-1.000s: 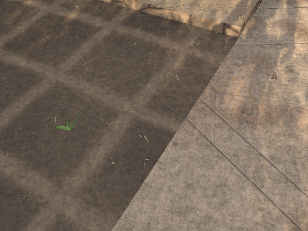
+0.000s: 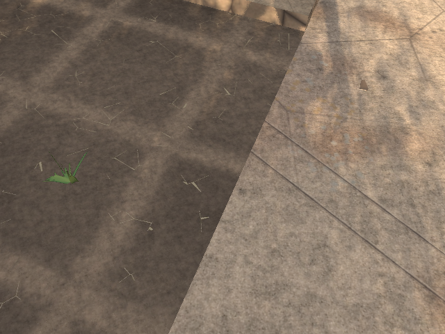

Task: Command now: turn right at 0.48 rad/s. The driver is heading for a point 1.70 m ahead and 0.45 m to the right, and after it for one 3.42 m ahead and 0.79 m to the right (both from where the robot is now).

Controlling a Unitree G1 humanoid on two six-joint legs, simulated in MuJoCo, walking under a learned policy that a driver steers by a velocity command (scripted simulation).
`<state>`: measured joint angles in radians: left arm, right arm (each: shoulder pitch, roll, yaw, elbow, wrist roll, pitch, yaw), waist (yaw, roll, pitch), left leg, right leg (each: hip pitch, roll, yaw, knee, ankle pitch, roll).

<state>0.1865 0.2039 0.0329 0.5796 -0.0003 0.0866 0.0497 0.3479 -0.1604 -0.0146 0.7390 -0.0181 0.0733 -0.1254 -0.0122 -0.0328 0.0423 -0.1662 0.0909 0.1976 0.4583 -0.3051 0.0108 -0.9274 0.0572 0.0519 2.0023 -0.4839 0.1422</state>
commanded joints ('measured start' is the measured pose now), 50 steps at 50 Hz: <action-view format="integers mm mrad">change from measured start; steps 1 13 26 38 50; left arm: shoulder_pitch -130 115 1 -50 3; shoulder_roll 1 305 114 147 93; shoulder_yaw -16 83 6 23 -3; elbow -159 -137 -78 -108 -40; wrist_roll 1 21 -19 -39 -20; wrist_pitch -24 -57 -86 -30 -74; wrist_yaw -22 -8 19 16 -15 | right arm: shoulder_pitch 53 -207 -212 -120 -17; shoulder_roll -185 -198 -123 -95 -150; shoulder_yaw -62 -57 -5 -7 -7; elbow -57 -142 -241 -185 -160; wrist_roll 11 3 5 35 10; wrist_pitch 1 -52 -40 -73 -45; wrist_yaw -17 96 65 97 31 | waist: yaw -19 169 -1 -14 -12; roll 125 -229 -87 -156 174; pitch -20 -401 -117 -148 -121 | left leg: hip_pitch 240 -447 -640 -137 89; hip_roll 284 -140 -128 -121 108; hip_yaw -198 -182 -307 -239 -556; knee -162 867 1062 74 -253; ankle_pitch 460 -119 137 75 -273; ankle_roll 218 -18 -70 -19 243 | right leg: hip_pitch -258 796 586 553 119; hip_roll -68 -273 -131 -144 -10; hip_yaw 31 762 377 452 28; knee -84 -1477 -1509 -1504 -805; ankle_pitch -33 -58 263 368 109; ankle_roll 11 -522 -354 -303 -16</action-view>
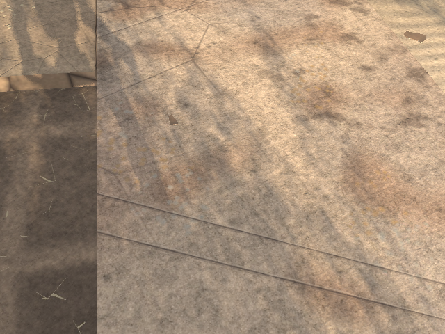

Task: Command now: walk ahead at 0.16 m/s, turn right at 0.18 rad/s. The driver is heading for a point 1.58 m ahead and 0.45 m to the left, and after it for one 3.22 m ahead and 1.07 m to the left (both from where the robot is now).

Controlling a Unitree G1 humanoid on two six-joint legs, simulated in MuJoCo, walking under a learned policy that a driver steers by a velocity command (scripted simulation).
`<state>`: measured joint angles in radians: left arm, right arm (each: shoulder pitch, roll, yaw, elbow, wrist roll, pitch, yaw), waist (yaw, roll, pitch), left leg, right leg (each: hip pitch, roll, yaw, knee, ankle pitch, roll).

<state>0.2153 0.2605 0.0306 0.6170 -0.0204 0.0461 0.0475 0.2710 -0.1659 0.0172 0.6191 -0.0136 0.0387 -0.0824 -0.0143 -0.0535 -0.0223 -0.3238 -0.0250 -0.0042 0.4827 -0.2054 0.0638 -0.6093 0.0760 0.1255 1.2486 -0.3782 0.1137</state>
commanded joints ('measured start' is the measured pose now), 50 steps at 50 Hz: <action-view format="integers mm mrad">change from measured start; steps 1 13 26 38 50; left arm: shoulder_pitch -46 40 251 274 162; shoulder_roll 43 44 66 166 102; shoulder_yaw -1 6 9 23 14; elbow -78 42 131 210 58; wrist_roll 0 -1 29 19 40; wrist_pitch -44 -127 -159 -118 -84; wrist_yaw -19 -69 -73 -36 4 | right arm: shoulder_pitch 84 92 -110 -278 -132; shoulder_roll -164 -233 -154 -171 -238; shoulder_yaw -47 -79 -52 -59 -91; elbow -30 59 9 -45 -18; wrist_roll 7 59 23 22 3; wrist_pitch -13 -82 -120 -149 -94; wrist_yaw -13 71 114 157 90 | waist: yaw -21 18 54 31 73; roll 192 159 -35 -97 101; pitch -49 65 101 35 -101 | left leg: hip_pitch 266 7 -605 -173 10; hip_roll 238 229 120 -17 190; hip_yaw -375 -265 -38 73 -250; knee -295 -279 607 16 -194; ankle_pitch -402 -358 176 278 630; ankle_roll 199 179 -26 33 254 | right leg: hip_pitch -208 378 574 746 101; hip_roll -47 -43 -267 -273 -114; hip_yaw -62 -191 90 -77 -40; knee -99 -844 -1122 -941 2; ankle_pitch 6 158 317 1033 -10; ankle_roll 9 -192 -320 -220 -28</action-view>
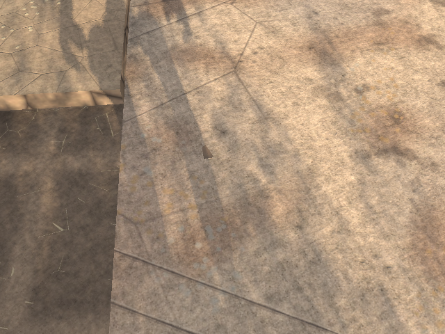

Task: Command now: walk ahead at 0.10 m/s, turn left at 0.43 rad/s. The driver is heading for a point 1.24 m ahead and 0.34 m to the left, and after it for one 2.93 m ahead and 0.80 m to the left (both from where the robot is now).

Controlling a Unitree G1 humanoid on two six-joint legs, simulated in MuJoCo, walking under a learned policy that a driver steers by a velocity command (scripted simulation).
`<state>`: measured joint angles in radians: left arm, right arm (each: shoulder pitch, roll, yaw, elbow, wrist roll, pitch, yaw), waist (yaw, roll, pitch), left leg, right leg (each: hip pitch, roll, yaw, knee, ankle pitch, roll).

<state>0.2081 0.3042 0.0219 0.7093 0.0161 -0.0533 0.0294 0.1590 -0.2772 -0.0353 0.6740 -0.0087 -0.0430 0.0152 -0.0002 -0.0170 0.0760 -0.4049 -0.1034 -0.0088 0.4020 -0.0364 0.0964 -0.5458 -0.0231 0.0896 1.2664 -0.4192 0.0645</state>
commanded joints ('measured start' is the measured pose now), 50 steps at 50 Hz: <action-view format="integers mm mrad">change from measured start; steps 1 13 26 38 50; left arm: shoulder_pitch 155 -47 -35 5 -87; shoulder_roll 52 64 81 59 43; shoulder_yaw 22 41 62 74 68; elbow -46 -132 -136 -80 -84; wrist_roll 6 -24 8 -4 -13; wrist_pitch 22 11 44 43 58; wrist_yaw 29 10 28 -2 15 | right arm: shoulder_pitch -18 45 -11 139 -3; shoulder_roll -134 -161 -85 -211 -123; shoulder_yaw -41 -65 -61 -107 -46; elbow -69 -93 -134 -141 -140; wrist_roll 0 16 31 28 1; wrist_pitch -12 69 99 101 48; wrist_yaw -9 -42 -39 -14 -41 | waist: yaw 60 -20 35 -6 -13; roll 67 191 -156 146 161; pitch -199 -196 -134 -187 -173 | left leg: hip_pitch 61 137 -285 440 259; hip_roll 253 225 85 280 288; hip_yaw -237 -491 -36 -230 -260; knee -110 -40 734 -32 -47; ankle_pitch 457 -110 -323 222 109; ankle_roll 215 115 -225 14 124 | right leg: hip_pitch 43 147 474 49 0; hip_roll -9 62 -229 -143 -20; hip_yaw -11 12 37 -239 -46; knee -70 -646 -916 -436 -316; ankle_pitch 47 112 570 90 103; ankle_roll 30 -3 -275 -44 35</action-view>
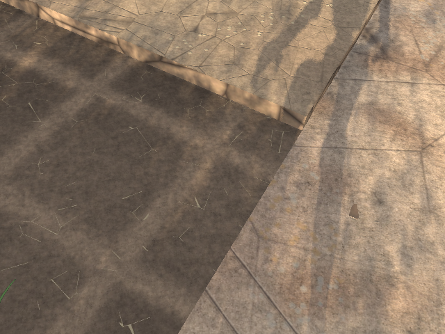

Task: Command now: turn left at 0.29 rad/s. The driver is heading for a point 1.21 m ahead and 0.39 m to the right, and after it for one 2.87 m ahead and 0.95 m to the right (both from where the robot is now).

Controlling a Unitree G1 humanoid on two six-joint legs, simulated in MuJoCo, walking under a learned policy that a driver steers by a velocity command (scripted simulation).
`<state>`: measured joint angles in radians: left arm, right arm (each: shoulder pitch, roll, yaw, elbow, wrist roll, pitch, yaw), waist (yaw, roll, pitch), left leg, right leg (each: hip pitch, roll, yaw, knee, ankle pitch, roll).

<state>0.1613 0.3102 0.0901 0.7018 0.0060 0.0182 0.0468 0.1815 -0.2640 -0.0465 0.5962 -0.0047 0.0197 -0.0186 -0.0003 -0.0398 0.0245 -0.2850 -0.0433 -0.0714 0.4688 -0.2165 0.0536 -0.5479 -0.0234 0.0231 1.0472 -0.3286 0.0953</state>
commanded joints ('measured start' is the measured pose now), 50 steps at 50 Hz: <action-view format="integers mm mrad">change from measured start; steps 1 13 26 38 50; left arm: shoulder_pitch -47 256 261 182 -115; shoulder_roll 34 164 143 62 -7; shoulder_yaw -3 28 4 -9 -34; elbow -79 6 32 -18 -124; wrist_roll -3 4 -34 -40 -28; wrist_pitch -14 -101 -93 -72 -62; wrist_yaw -5 -47 -41 -46 -91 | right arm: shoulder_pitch -24 -117 -211 54 133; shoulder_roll -141 -116 -56 -87 -166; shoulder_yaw -35 -21 -12 -34 -63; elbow -59 -84 -58 54 166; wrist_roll -5 27 30 -10 4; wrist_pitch -13 -66 -105 -126 -120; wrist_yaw -7 11 69 35 7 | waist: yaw -20 97 92 -7 -74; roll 190 -186 -86 180 55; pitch -114 51 76 -33 107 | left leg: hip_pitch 128 -534 -256 159 272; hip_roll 231 4 70 310 313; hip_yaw -210 16 95 -148 210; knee -117 436 144 -297 -347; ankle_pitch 252 -363 130 -59 281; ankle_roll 172 -29 -66 113 105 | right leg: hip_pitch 34 571 440 -103 -195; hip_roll -21 -375 -204 -114 -85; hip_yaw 20 598 130 93 -6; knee -149 -881 -904 176 -308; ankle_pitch -3 -360 207 74 382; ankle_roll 1 -387 -283 -115 -116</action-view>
